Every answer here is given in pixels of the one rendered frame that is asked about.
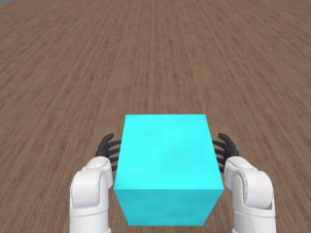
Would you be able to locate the right robot forearm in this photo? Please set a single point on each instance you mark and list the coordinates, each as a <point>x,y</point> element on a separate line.
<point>252,197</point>

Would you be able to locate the left robot hand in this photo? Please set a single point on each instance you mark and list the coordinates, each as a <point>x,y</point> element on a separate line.
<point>103,149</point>

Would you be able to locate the right robot hand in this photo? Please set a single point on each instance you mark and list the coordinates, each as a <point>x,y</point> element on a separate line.
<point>229,150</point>

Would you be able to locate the carton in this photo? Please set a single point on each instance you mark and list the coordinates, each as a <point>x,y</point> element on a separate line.
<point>168,173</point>

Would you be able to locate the left robot forearm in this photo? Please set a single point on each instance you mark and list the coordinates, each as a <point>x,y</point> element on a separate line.
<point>89,197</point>

